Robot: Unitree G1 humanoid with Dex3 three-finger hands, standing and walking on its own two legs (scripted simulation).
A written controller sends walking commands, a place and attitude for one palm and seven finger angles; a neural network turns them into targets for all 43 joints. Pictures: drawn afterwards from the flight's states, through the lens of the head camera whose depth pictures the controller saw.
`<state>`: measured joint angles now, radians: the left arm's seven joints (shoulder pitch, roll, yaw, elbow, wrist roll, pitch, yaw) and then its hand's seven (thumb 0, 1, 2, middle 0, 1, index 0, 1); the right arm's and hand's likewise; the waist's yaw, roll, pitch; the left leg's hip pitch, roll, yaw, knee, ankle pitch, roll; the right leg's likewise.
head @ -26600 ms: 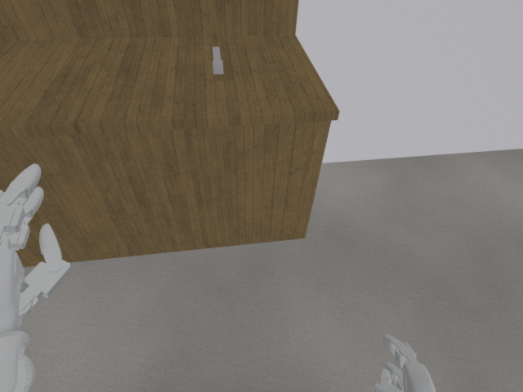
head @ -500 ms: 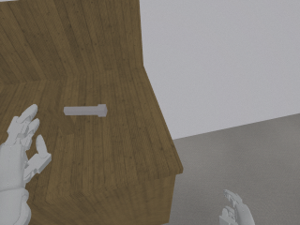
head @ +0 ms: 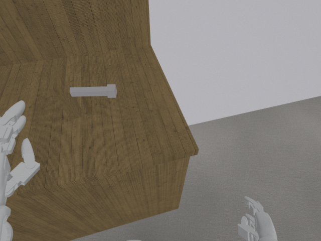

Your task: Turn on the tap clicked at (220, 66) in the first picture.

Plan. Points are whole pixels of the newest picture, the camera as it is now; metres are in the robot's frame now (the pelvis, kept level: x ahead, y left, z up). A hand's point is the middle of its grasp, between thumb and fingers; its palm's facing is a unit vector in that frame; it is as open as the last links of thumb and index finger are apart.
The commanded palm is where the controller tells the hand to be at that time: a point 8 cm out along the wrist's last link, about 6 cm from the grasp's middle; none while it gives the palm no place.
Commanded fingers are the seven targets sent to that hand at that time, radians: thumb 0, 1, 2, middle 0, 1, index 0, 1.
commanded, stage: step back with the hand held close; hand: left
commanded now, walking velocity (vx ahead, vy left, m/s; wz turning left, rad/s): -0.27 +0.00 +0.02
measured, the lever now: (111, 91) +0.49 +0.19 +0.09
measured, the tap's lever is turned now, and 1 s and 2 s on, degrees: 77 77 77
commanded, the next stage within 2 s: stop stepping back and stand still in 0.72 s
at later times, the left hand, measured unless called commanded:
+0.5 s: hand out of the picture +0.13 +0.26 +0.18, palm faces +0.47 -0.78 -0.41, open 7.4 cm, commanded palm +0.06 +0.29 +0.18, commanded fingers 0.00 0.90 0.90 -0.20 -0.30 -0.20 -0.30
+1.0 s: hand out of the picture +0.04 +0.23 +0.17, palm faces +0.30 -0.86 -0.41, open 7.4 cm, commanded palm -0.02 +0.28 +0.18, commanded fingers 0.00 0.90 0.90 -0.20 -0.30 -0.20 -0.30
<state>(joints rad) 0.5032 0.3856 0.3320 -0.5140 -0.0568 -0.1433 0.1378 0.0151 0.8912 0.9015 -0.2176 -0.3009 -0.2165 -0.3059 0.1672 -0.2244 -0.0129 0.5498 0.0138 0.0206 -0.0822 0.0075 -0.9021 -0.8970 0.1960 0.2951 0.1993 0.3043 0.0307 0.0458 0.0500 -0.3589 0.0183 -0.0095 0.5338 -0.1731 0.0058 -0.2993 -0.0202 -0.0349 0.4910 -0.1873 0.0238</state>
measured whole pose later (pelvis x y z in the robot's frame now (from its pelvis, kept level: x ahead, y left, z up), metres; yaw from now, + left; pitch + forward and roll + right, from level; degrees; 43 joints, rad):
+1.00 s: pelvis -0.18 +0.00 +0.00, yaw -1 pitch +0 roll +2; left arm 0.51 0.41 0.36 -0.62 -0.06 -0.16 0.14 0.01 0.89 0.90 -0.22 -0.30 -0.21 -0.31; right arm 0.12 -0.19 -0.02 0.52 0.02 -0.04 -0.04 0.01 -0.90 -0.90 0.20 0.30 0.20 0.30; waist -0.02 -0.09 0.08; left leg -0.22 -0.02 0.08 0.48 -0.27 0.03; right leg -0.40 0.01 0.03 0.76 -0.42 0.01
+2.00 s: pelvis -0.19 +0.00 +0.01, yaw +1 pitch -2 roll -1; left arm 0.43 0.37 0.36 -0.49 -0.05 -0.15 0.16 0.01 0.89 0.90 -0.21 -0.30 -0.21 -0.31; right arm 0.15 -0.20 -0.01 0.60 0.01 -0.08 -0.06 0.01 -0.90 -0.90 0.20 0.30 0.20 0.30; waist 0.02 0.01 0.05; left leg -0.23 0.02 0.02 0.50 -0.24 0.00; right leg -0.16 0.02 -0.04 0.46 -0.27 -0.02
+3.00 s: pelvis -0.21 +0.02 +0.01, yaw +1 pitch -1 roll -1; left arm 0.46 0.33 0.30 -0.43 -0.05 -0.12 0.16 0.01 0.89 0.90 -0.21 -0.30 -0.21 -0.31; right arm 0.19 -0.20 0.00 0.62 0.00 -0.06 -0.07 0.01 -0.90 -0.90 0.20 0.30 0.20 0.30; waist 0.02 0.03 0.01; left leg -0.23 0.01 0.03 0.43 -0.18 0.03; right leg -0.15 0.01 -0.03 0.37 -0.19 0.01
